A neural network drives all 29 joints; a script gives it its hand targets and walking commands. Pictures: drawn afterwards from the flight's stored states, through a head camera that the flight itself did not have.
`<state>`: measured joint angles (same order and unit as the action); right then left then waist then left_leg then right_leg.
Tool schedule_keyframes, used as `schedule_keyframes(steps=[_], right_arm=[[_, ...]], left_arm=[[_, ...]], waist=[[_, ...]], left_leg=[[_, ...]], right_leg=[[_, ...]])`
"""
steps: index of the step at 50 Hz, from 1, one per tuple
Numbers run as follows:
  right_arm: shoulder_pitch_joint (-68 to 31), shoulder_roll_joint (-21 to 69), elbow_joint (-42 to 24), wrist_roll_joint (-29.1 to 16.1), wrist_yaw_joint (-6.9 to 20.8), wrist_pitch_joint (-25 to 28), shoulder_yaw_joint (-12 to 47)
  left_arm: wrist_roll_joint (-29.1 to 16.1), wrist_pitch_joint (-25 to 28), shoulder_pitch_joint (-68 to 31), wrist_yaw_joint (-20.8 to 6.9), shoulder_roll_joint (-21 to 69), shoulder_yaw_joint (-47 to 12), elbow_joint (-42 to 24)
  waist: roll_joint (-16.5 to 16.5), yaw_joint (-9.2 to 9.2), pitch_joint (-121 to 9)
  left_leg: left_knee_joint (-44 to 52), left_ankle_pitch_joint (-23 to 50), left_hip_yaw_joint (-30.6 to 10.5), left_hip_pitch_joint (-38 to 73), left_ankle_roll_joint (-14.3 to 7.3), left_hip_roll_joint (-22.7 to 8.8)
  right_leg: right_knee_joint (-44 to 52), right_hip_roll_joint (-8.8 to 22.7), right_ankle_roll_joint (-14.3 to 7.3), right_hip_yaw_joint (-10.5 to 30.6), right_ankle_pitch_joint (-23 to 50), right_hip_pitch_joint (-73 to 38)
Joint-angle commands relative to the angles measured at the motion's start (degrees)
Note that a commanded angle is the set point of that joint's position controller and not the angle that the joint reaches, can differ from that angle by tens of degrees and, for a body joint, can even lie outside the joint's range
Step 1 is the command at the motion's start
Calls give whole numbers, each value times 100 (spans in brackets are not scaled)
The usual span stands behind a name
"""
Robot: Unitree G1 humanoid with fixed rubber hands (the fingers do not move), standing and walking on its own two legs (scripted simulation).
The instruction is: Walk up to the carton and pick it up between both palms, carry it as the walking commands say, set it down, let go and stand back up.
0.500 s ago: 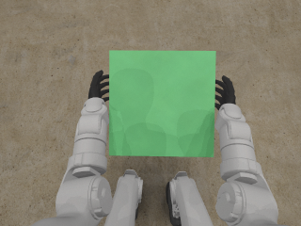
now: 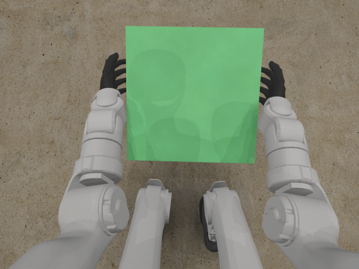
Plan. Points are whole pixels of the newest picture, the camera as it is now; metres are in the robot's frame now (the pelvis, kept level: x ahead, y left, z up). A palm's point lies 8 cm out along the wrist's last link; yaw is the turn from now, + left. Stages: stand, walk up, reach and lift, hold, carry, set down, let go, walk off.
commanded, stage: set down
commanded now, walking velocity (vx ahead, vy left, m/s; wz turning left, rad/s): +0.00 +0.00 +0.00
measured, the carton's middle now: (190, 99) +0.50 +0.00 -0.18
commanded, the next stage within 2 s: none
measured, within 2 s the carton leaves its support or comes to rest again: neither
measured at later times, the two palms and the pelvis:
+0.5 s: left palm (122, 94) +0.51 +0.18 -0.17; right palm (255, 102) +0.50 -0.16 -0.17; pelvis -0.02 +0.00 -0.06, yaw +0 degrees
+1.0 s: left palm (130, 94) +0.54 +0.18 -0.25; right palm (245, 104) +0.52 -0.17 -0.26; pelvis -0.04 +0.00 -0.12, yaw +0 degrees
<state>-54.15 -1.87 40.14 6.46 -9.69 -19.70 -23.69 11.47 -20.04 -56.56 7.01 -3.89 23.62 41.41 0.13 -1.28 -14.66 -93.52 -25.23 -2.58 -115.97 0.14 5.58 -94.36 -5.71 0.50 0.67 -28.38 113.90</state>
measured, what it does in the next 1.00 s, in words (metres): lowers itself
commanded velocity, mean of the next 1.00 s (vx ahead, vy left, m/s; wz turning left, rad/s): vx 0.00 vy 0.00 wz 0.00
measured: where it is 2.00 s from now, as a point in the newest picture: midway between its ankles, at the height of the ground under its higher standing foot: (183, 230)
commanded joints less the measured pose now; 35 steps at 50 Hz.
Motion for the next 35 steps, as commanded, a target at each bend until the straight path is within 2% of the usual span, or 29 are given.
schedule_keyframes(steps=[1,2,3,4,6,7,8,9,10,11,13,14,15,16,17,19,20,21,24,25,26,27,29,30,31,32,33,34,35], right_arm=[[-4567,4780,-705,-1158,2299,270,2930],[-4170,4895,-283,-875,2283,168,2748],[-4183,4732,-162,-873,2249,204,2739],[-4720,4430,-751,-889,2284,292,2715],[-4358,5093,-466,-846,2251,181,2926],[-4495,4952,-748,-1208,2218,287,2931],[-4831,4437,-584,-957,2201,245,2869],[-4063,4827,101,-840,2212,67,2528],[-4542,4472,-526,-898,2231,204,2734],[-4544,4700,-450,-833,2158,170,2669],[-4619,4866,-569,-1039,2145,194,2988],[-4804,4917,-624,-1034,2119,229,3021],[-4548,4488,-524,-1025,2158,302,2712],[-4482,4678,-313,-795,2102,178,2883],[-4633,4650,-554,-1036,2076,251,2877],[-4924,4424,-564,-1059,2073,268,2911],[-5262,4684,-979,-1185,2066,342,3037],[-5139,4487,-952,-1187,2084,314,3096],[-5597,4547,-797,-1207,2040,164,3179],[-5572,4387,-779,-1330,2096,226,3008],[-5876,4464,-915,-1342,2066,198,3212],[-5692,4273,-763,-1391,2117,118,3146],[-5964,4040,-1325,-1599,2076,259,3349],[-6233,4150,-1302,-1622,2039,193,3476],[-6535,4057,-1866,-1963,2003,269,3714],[-6445,3863,-1430,-1599,1959,163,3509],[-6712,3734,-1700,-2041,1946,135,3761],[-6597,3580,-1775,-2011,1895,142,4045],[-6991,3576,-1856,-2074,1890,122,4050]], left_arm=[[-888,177,-3551,-2040,4991,-2736,86],[-1091,188,-3659,-1989,4883,-2739,102],[-961,137,-3303,-2029,5235,-2725,508],[-846,149,-3355,-2008,5395,-2584,422],[-1171,318,-4340,-1916,4780,-2974,-521],[-1240,315,-4528,-1969,4611,-3145,-777],[-1141,173,-3969,-1975,4997,-2762,200],[-907,33,-3731,-1974,4918,-2670,505],[-1093,169,-4171,-2008,4869,-2764,13],[-1039,133,-3840,-2030,4970,-2700,330],[-1130,260,-3976,-2019,4822,-2774,-49],[-1307,367,-4479,-2054,4724,-2934,-419],[-1037,210,-3971,-2061,4787,-2827,194],[-1376,379,-4284,-2076,4604,-2994,-436],[-1278,247,-4374,-2014,4613,-3047,-58],[-1403,342,-4547,-1998,4435,-3020,-345],[-1519,338,-4789,-2009,4782,-3256,-518],[-1540,282,-4918,-1967,4892,-3380,-508],[-1365,236,-4960,-2047,4466,-2949,-261],[-1349,173,-5075,-1994,4336,-3361,-231],[-1270,234,-4885,-1990,4593,-3006,-331],[-1453,172,-5274,-1944,4052,-3264,-249],[-1794,148,-5629,-1971,4655,-3769,-816],[-1834,199,-5964,-1964,4369,-3838,-1145],[-1982,164,-6065,-1853,4325,-4019,-1306],[-2096,112,-6189,-1880,4386,-3909,-1019],[-1951,47,-6120,-1794,3976,-3866,-908],[-2215,36,-5968,-1742,4084,-4191,-1284],[-1971,-14,-6062,-1765,3966,-3821,-1097]], waist=[[-443,361,-5968],[94,-212,-5660],[-303,94,-5273],[-410,-69,-5333],[247,-63,-6094],[-694,230,-6658],[-295,-48,-5848],[-488,169,-5251],[-134,-99,-5517],[-298,-151,-5818],[-26,162,-5664],[163,-36,-6244],[-744,182,-5598],[425,-330,-6048],[-430,104,-6146],[17,-102,-6109],[-287,-96,-6497],[-467,-42,-6841],[148,196,-6727],[-261,38,-6635],[-181,249,-6451],[142,-2,-7202],[-891,-5,-8204],[-294,-87,-8506],[-627,74,-9654],[-120,-259,-9375],[-476,186,-9668],[-155,-287,-10016],[-558,207,-9505]], left_leg=[[615,1456,395,3963,1,227],[514,1338,195,3866,-68,208],[685,930,396,3469,-8,276],[584,1297,175,4102,-33,264],[407,1480,162,3811,-66,220],[209,1665,361,4266,1,188],[301,949,348,3625,-3,240],[497,1063,283,3813,10,242],[191,1181,269,3829,-5,187],[129,1278,362,3848,9,164],[-33,1198,607,3004,-49,241],[-114,1586,483,3124,-80,241],[-83,1509,401,3280,-22,230],[-202,1685,323,3220,-43,203],[-100,1488,462,3492,32,179],[-349,1485,326,3278,-19,106],[-306,1346,513,3158,-5,209],[-368,1401,366,3687,2,188],[-568,988,572,3196,-81,201],[-471,980,302,3673,-35,65],[-616,1216,392,3407,-104,113],[-693,1212,234,4363,-108,42],[-840,1711,433,4752,85,67],[-916,1755,381,4805,28,99],[-1194,1775,400,5447,5,64],[-1018,1446,287,5172,84,147],[-1239,1959,465,5776,70,76],[-1419,2529,245,6097,6,22],[-1547,2656,404,6022,13,-47]], right_leg=[[642,-250,112,-300,1463,-2809],[687,-275,151,-345,1378,-2874],[679,-257,99,-353,1188,-2902],[592,-203,119,-380,1092,-2143],[477,-276,131,-396,1501,-2840],[394,-269,52,-174,1576,-2775],[501,-247,48,-297,935,-2617],[351,-217,63,-414,1091,-2372],[364,-258,59,-368,1006,-2046],[389,-265,53,-278,1246,-2636],[384,-212,141,-185,1430,-3079],[129,-277,159,-276,1928,-3127],[-89,-202,74,-283,1509,-2163],[-10,-262,177,-451,1844,-2833],[-26,-280,99,-320,1574,-2628],[-235,-296,105,-322,1660,-2684],[-125,-334,65,-336,1553,-2731],[-376,-268,37,-343,1455,-2674],[-347,-281,101,-315,1095,-3045],[-675,-242,97,-545,1030,-2251],[-687,-266,125,-450,1105,-2376],[-812,-217,196,-692,1086,-2492],[-790,-198,-108,-477,1475,-2819],[-826,-207,-45,-621,1538,-3069],[-1146,-166,-25,-591,1578,-3593],[-1163,-177,-59,-800,1466,-3646],[-1269,-140,-23,-741,1658,-3801],[-1410,-149,16,-938,2132,-3928],[-1356,-132,-73,-676,2153,-3643]])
